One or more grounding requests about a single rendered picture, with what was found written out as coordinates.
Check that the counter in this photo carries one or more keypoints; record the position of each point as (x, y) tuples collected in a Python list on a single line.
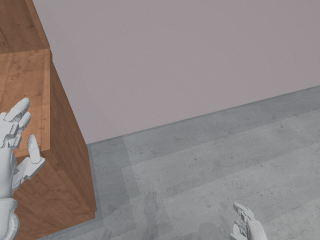
[(61, 194)]

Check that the left robot forearm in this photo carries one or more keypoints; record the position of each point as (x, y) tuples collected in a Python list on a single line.
[(9, 221)]

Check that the robot right hand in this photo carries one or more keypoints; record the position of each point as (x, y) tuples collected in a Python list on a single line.
[(253, 230)]

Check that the robot left hand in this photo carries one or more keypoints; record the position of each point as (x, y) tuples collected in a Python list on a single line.
[(11, 127)]

